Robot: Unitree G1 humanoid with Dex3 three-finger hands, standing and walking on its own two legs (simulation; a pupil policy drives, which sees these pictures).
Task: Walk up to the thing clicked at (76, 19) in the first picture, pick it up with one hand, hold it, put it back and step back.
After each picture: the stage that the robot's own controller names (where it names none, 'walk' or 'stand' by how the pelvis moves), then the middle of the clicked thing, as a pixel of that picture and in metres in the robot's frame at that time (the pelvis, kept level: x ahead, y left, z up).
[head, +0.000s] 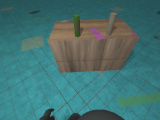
stand; (77, 26) +0.96 +0.25 +0.06
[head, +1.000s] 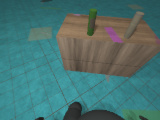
walk; (91, 23) +0.87 +0.12 +0.09
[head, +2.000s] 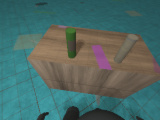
walk; (71, 45) +0.53 +0.21 +0.08
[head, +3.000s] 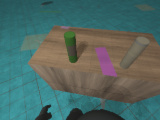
stand; (71, 49) +0.48 +0.18 +0.09
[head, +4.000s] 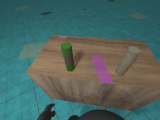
stand; (68, 58) +0.43 +0.21 +0.07
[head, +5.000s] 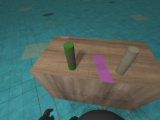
stand; (70, 57) +0.46 +0.20 +0.06
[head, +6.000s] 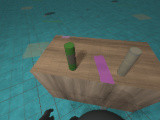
stand; (71, 58) +0.45 +0.19 +0.06
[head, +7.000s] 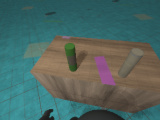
stand; (71, 59) +0.44 +0.19 +0.06
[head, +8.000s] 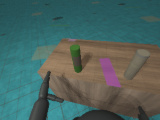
rise first; (76, 60) +0.45 +0.17 +0.06
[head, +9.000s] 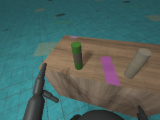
go down; (77, 57) +0.46 +0.18 +0.06
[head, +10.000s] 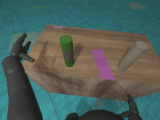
go down; (68, 53) +0.45 +0.16 +0.08
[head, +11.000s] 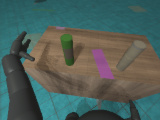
go down; (68, 52) +0.47 +0.17 +0.08
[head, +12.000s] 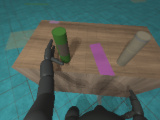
close in; (63, 48) +0.46 +0.18 +0.12
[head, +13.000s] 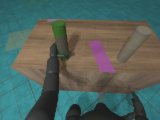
lift; (62, 43) +0.49 +0.18 +0.13
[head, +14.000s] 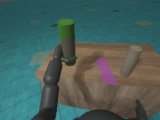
lift; (68, 46) +0.35 +0.15 +0.29
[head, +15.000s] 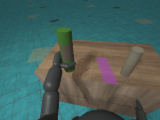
hold; (67, 52) +0.34 +0.17 +0.24
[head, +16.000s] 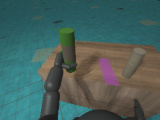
hold; (69, 53) +0.33 +0.16 +0.25
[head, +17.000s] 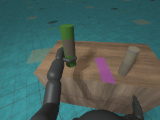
crouch; (69, 47) +0.39 +0.16 +0.24
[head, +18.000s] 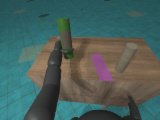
lower; (66, 40) +0.48 +0.17 +0.22
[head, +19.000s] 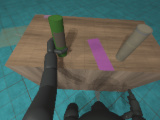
lower; (59, 39) +0.51 +0.19 +0.13
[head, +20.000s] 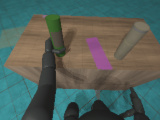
lower; (57, 39) +0.51 +0.19 +0.14
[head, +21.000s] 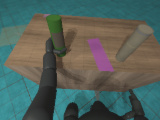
lower; (58, 39) +0.50 +0.19 +0.13
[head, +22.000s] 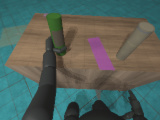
lower; (58, 37) +0.51 +0.19 +0.14
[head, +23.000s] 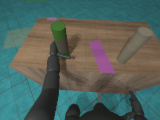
open; (62, 44) +0.48 +0.18 +0.12
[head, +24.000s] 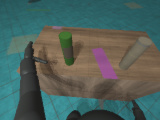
sink last; (67, 51) +0.46 +0.17 +0.11
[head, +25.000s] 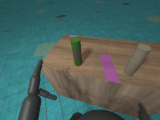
stand; (77, 53) +0.50 +0.18 +0.09
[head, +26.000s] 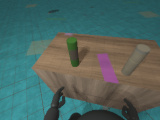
stand; (73, 53) +0.47 +0.18 +0.08
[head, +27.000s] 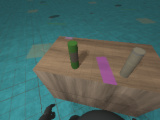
walk; (74, 56) +0.48 +0.18 +0.07
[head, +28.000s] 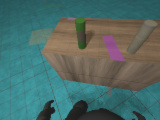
walk; (81, 35) +0.61 +0.14 +0.08
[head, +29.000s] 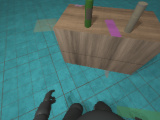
walk; (88, 14) +0.91 +0.11 +0.09
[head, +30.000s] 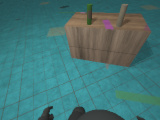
stand; (89, 15) +1.25 +0.14 +0.09
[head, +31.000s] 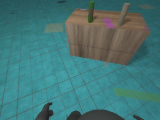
stand; (90, 12) +1.26 +0.12 +0.07
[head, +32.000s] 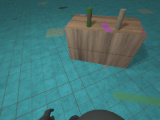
stand; (89, 18) +1.26 +0.11 +0.06
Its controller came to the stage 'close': yes
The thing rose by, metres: 0.21
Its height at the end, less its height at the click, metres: +0.00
